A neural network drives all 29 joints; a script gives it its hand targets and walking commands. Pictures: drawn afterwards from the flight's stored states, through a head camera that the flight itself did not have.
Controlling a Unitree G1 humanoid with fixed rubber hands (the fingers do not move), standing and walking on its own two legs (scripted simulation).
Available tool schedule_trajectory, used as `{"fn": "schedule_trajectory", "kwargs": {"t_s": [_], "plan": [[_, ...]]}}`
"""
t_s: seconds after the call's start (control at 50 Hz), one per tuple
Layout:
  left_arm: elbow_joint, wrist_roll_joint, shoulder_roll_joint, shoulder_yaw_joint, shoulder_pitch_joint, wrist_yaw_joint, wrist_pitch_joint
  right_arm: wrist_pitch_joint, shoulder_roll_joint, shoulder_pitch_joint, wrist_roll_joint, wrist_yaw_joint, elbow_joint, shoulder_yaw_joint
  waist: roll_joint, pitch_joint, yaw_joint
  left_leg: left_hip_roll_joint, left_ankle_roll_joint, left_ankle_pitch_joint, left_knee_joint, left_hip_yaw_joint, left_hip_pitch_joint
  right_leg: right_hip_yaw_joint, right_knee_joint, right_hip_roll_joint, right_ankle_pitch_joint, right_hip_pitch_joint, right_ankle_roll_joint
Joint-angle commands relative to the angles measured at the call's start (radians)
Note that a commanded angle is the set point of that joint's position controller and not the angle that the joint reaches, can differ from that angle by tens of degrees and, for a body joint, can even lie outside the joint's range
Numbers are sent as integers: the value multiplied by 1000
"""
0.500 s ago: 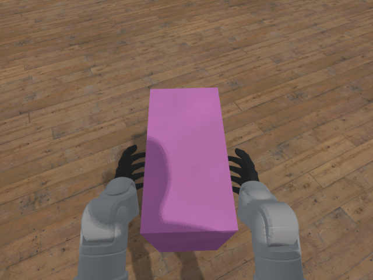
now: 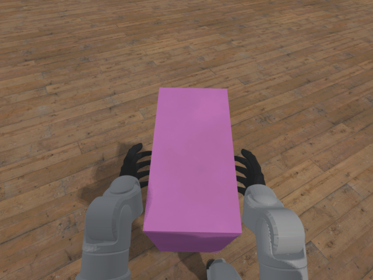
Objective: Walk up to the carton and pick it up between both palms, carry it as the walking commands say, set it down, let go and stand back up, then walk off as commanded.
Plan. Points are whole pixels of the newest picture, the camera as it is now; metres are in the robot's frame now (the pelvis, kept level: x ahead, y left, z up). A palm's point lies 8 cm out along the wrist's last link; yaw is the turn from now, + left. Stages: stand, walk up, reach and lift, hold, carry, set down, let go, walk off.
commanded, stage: carry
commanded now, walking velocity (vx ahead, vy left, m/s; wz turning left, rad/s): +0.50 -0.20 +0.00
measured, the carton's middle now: (190, 176) +0.34 -0.05 +0.04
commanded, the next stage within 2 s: none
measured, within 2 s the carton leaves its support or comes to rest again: neither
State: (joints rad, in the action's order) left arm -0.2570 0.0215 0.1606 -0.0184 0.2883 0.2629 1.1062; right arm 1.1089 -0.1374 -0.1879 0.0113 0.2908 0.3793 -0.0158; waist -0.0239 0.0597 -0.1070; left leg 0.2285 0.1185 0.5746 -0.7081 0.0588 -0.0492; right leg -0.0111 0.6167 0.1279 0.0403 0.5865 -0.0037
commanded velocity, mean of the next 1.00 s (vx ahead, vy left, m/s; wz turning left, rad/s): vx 0.50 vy -0.20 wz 0.00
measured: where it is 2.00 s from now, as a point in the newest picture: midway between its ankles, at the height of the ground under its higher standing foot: (199, 120)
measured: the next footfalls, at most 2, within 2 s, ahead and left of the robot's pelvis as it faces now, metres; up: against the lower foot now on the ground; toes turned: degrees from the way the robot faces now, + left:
left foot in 0.16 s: +0.02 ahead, +0.04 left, +0.00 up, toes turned +6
right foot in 0.52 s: +0.34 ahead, -0.16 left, +0.00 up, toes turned +0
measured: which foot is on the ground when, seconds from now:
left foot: up 0.00-0.14, down 0.16-0.48, up 0.50-0.88, down 0.90-1.00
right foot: down 0.00-0.16, up 0.18-0.50, down 0.52-0.92, up 0.94-1.00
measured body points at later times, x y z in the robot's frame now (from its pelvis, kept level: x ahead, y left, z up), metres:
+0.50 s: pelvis +0.23 -0.07 +0.06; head +0.26 -0.05 +0.51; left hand +0.55 +0.06 +0.16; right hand +0.54 -0.18 +0.16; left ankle +0.00 +0.04 -0.65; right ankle +0.31 -0.15 -0.67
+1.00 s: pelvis +0.57 -0.10 +0.04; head +0.60 -0.10 +0.49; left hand +0.87 +0.01 +0.09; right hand +0.87 -0.22 +0.11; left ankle +0.63 +0.01 -0.69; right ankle +0.40 -0.16 -0.57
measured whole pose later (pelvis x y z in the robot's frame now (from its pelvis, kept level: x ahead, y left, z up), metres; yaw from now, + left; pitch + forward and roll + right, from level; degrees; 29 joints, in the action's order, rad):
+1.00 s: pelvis +0.57 -0.10 +0.04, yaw -4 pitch +3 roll +2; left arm -0.28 0.01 0.14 -0.07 0.20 0.28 1.14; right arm 1.14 -0.17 -0.31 0.02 0.26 0.18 -0.02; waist -0.06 0.02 -0.01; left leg 0.08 -0.03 0.17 -0.50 -0.26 -0.36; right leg 0.03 1.25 -0.03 0.47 0.33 -0.01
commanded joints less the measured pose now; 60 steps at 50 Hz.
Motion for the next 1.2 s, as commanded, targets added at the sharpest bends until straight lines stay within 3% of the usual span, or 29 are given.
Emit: {"fn": "schedule_trajectory", "kwargs": {"t_s": [0.0, 0.06, 0.08, 0.1, 0.12, 0.14, 0.18, 0.24, 0.26, 0.34, 0.4, 0.42, 0.44, 0.46, 0.48, 0.5, 0.54, 0.58, 0.64, 0.76, 0.82, 0.84, 0.86, 0.88, 0.92, 0.94, 0.96, 1.06, 1.18], "plan": [[-107, 96, 945, 390, 197, -102, -50, -18, -998, -434, -325, -204, 10, -501, 24, -450, 109, -144, -59, 36, -557, -57, -340, -446, -384, 215, 313, -533, -108], [-35, 81, 937, 356, 185, -115, -19, -6, -982, -404, -288, -216, -31, -454, -210, -514, 116, -147, -97, -15, -102, -163, -229, -146, -413, 155, 456, -410, -65], [-49, 104, 983, 386, 213, -125, -35, -23, -1004, -422, -297, -220, -8, -450, -171, -532, 98, -121, -125, -42, 89, -146, -143, -24, -284, 111, 355, -348, -50], [-96, 130, 1014, 415, 284, -136, -53, -41, -1037, -415, -295, -220, 8, -437, -57, -523, 61, -97, -167, -102, 270, -102, -50, 93, -91, 21, 279, -268, -16], [-194, 181, 1064, 454, 394, -147, -83, -83, -1068, -532, -314, -222, 131, -450, 181, -462, 55, 47, -216, -81, 499, 165, -46, 206, 141, -85, 243, -125, 51], [-263, 205, 1093, 478, 463, -151, -103, -108, -1071, -593, -319, -223, 182, -442, 313, -387, 73, 215, -239, -43, 593, 452, -35, 171, 306, -135, 258, 32, 53], [-311, 242, 1104, 509, 516, -145, -116, -127, -1069, -598, -305, -211, 200, -419, 171, -358, 83, 179, -132, -248, 617, 377, 199, 43, 365, -156, 266, 169, 6], [-302, 255, 1072, 560, 487, -127, -123, -152, -974, -473, -244, -189, 178, -325, 295, -389, 68, 97, -166, -1396, 370, 112, 582, 120, 382, -143, 326, 375, 12], [-281, 258, 1055, 570, 435, -121, -113, -146, -945, -393, -225, -178, 150, -313, 330, -371, 59, 87, -181, -1596, 340, 72, 682, 171, 350, -159, 377, 436, 7], [-109, 182, 939, 510, 160, -90, -51, -93, -831, -194, -154, -147, 89, -294, 277, -390, 63, -8, -154, -1797, 273, -128, 704, 318, -95, -259, 206, 189, -1], [-50, 156, 899, 472, 114, -94, -4, -36, -805, -106, -135, -139, 15, -278, 282, -523, 76, -31, -140, -1657, 61, -149, 331, 300, -451, -279, -174, -492, -43], [-46, 150, 918, 469, 115, -102, 7, -25, -816, -156, -137, -142, 21, -291, 199, -539, 102, -59, -137, -1270, -72, -141, 38, 179, -425, -164, -189, -769, -101], [-71, 160, 934, 478, 160, -111, 14, -14, -852, -197, -138, -143, 37, -316, -49, -579, 101, -141, -124, -376, -266, -142, -344, -65, -325, 73, -336, -1104, -191], [-94, 180, 962, 483, 203, -118, 13, -15, -874, -271, -168, -149, 81, -339, -192, -599, 109, -239, -124, 38, -595, -127, -577, -292, -241, 251, -553, -1169, -339], [-162, 199, 983, 495, 277, -122, -1, -25, -901, -346, -206, -162, 86, -353, -60, -500, 115, -218, -148, 12, -669, -15, -583, -268, -259, 213, -437, -972, -346], [-237, 215, 1011, 489, 324, -127, -17, -38, -957, -416, -244, -168, 127, -395, 38, -417, 113, -184, -160, -25, -621, 0, -543, -206, -321, 187, -307, -817, -279], [-145, 119, 992, 384, 235, -105, -6, -4, -1038, -436, -296, -183, 41, -460, 107, -242, 121, -184, -134, 13, -447, -98, -506, -205, -375, 116, -435, -625, -110], [-90, 136, 990, 345, 169, -111, -2, -4, -991, -529, -291, -177, 194, -528, -277, -267, 126, -147, -109, -96, -89, -138, -573, -78, -344, 105, -292, -734, -189], [-7, 174, 971, 337, 202, -139, 28, 20, -959, -506, -216, -143, 99, -442, -342, -226, 108, -167, -122, -264, 22, -208, -464, 78, -394, 35, -95, -585, -135], [-180, 204, 994, 428, 267, -136, 1, -18, -1025, -486, -232, -139, 123, -424, -56, -277, 120, -209, -133, -491, 115, -286, -193, 29, -394, 45, -265, -414, -124], [-248, 216, 959, 484, 344, -125, 23, -14, -1047, -330, -197, -130, -3, -352, 130, -464, 66, -207, -207, -466, 236, -262, 258, 150, 16, -7, -525, -299, -36], [-257, 226, 952, 510, 378, -129, 30, -18, -1036, -298, -176, -131, -23, -328, 210, -531, 22, -47, -287, -301, 316, -51, 442, 188, 275, -65, -407, -131, 35], [-279, 236, 955, 534, 389, -134, 30, -22, -1020, -287, -162, -128, -34, -304, 464, -580, 28, 252, -415, -336, 424, 404, 499, 86, 673, -182, 294, 34, 50], [-272, 255, 945, 545, 382, -137, 25, -26, -1034, -218, -149, -119, -73, -297, 422, -573, 41, 285, -451, -556, 430, 452, 479, -53, 861, -141, 460, 92, 39], [-202, 266, 981, 525, 380, -146, 13, -23, -1051, -242, -123, -118, -92, -298, 112, -442, 46, 233, -358, -880, 408, 309, 390, -53, 826, -83, 470, 184, -11], [-198, 285, 1023, 517, 350, -156, -1, -39, -1068, -264, -159, -126, -60, -292, 172, -477, 56, 228, -311, -827, 392, 307, 411, -112, 626, -23, 465, 221, -6], [-195, 278, 1042, 513, 344, -168, -16, -51, -1098, -287, -171, -133, -47, -319, 114, -470, 62, 198, -271, -722, 425, 225, 327, -109, 456, 8, 425, 137, -15], [-126, 166, 1073, 414, 213, -153, -64, -75, -1082, -445, -274, -179, 120, -453, 122, -397, 87, 70, -173, -517, 518, -119, 63, 104, -20, -107, 78, -208, -9], [-96, 132, 1022, 425, 205, -127, -36, -58, -975, -439, -260, -182, 157, -449, 181, -418, 84, -38, -112, -450, 320, -279, -43, 197, -217, -97, 67, -484, -27]]}}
